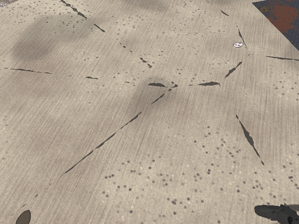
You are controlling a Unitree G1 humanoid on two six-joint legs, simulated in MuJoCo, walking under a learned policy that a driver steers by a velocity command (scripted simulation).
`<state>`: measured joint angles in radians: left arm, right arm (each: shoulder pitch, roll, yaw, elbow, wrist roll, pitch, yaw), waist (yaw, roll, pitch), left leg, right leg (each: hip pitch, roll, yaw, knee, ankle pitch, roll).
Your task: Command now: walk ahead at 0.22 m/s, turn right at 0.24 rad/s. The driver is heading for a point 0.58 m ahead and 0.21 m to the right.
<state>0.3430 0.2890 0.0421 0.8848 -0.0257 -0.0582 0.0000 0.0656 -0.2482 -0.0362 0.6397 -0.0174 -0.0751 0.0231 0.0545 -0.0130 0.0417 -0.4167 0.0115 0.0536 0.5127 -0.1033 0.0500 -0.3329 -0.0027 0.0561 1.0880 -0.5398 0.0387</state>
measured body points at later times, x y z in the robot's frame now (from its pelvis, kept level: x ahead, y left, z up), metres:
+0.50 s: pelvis +0.08 -0.04 +0.01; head +0.12 -0.07 +0.45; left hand +0.30 +0.20 -0.08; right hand +0.14 -0.35 -0.12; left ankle +0.07 +0.11 -0.66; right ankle +0.08 -0.13 -0.73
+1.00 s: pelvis +0.21 -0.05 +0.01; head +0.22 -0.04 +0.46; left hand +0.47 +0.11 -0.09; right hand +0.12 -0.33 -0.09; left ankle +0.23 +0.07 -0.73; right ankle +0.14 -0.18 -0.66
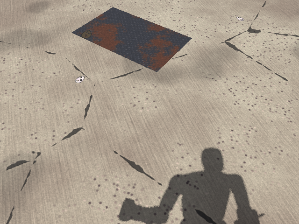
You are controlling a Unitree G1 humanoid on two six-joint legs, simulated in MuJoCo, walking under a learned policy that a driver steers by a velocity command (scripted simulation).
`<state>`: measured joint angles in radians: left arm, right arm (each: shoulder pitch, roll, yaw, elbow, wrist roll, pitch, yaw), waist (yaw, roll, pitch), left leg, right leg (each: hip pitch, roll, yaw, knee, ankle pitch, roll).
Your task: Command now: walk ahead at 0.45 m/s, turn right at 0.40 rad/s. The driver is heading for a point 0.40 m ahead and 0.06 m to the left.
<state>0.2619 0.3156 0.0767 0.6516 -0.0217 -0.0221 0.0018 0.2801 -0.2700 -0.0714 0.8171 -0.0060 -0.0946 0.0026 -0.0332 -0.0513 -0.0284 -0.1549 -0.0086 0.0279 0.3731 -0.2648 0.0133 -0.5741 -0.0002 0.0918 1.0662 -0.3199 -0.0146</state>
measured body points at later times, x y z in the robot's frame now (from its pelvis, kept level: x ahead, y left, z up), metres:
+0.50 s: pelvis +0.25 -0.07 +0.00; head +0.28 -0.08 +0.45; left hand +0.36 +0.20 -0.10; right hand +0.35 -0.36 -0.12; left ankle +0.26 +0.09 -0.66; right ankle +0.26 -0.17 -0.74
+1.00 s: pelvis +0.38 -0.04 -0.01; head +0.40 -0.04 +0.44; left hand +0.46 +0.23 -0.14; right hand +0.53 -0.29 -0.13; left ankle +0.46 +0.06 -0.74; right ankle +0.38 -0.20 -0.74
